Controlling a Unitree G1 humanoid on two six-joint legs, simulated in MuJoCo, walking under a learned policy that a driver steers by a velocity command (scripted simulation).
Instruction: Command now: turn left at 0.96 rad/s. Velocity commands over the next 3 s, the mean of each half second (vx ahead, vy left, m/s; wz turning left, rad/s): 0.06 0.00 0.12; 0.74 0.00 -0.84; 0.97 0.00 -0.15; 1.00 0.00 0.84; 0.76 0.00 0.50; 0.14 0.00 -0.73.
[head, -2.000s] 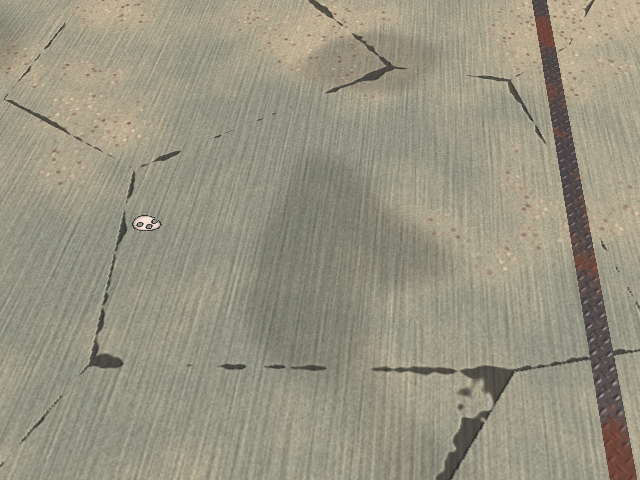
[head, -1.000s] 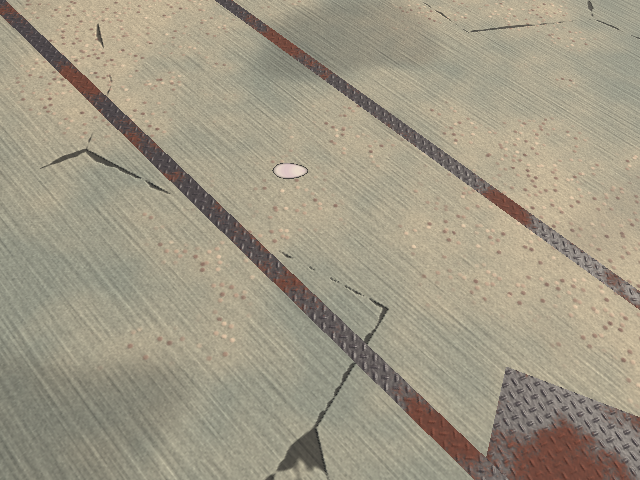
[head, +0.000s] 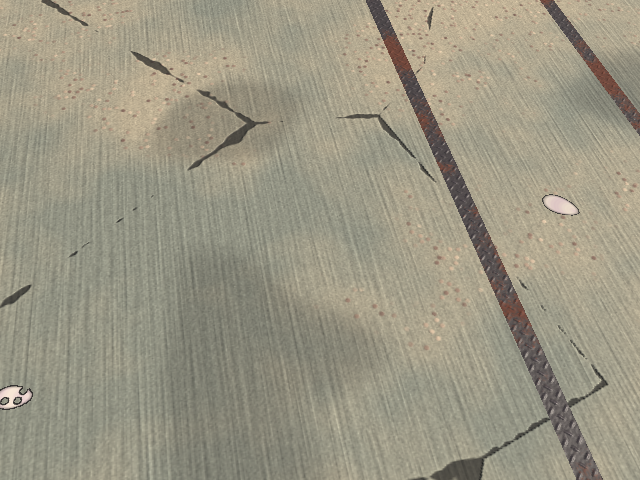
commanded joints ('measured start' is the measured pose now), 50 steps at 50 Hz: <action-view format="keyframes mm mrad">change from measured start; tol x32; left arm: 1 -66 90 16 -89 -6 -25 5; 21 146 188 68 19 -25 -17 -25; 44 -328 20 -6 -186 6 -39 -142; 50 339 166 58 -3 -2 -55 -77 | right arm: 1 35 -190 -57 -52 -6 -10 -3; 50 144 -194 8 185 -31 -145 -46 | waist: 1 -24 133 -99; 43 -88 96 153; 50 300 173 -257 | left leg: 1 154 258 -355 -97 193 127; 7 100 222 -367 -33 408 65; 11 -119 -59 -58 202 -354 -84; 21 -173 50 117 300 -321 -121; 27 586 101 188 -287 -59 -48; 30 360 568 -358 -340 -547 74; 44 366 360 374 -382 393 -62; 48 373 412 464 28 1437 -89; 50 99 417 433 583 1178 -52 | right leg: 1 -73 29 17 -54 -8 -16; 9 384 1 8 -505 174 -79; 11 412 -339 463 -668 239 -209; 19 479 -150 430 -550 406 -230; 23 342 -94 518 -688 -342 -257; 33 -382 -17 9 275 102 -62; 42 -471 -62 -170 178 222 -105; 50 640 112 -181 -231 22 -328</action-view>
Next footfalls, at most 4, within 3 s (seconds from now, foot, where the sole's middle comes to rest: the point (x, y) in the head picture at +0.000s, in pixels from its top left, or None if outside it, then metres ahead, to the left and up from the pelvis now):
0.20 right None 0.11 -0.12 -0.78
0.54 left None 0.07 0.07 -0.78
1.00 right None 0.41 -0.23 -0.78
1.46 left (480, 298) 0.86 -0.42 -0.78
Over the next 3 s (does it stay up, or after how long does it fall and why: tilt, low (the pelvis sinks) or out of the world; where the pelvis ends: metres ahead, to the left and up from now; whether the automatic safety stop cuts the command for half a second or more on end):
stays up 1.67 -0.65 -0.01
